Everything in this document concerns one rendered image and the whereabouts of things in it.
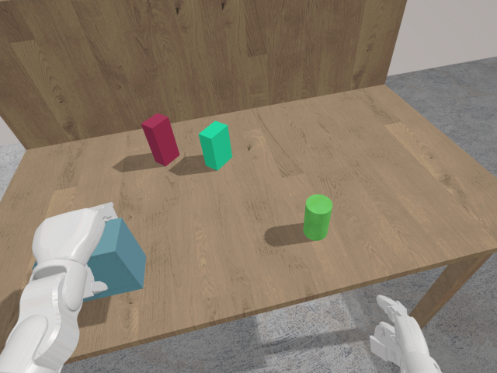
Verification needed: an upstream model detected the sponge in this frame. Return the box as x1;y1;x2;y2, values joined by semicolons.
33;218;146;302

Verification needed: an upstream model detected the table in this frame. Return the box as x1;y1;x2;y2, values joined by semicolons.
0;0;497;364

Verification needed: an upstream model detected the right robot forearm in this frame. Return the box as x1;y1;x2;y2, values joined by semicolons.
400;351;442;373

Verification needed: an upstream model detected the right robot hand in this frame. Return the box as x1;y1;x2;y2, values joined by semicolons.
370;295;429;367

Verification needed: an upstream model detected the left robot forearm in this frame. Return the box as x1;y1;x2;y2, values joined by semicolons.
0;259;88;373

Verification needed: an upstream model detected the left robot hand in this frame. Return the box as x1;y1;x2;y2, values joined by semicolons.
32;202;118;298

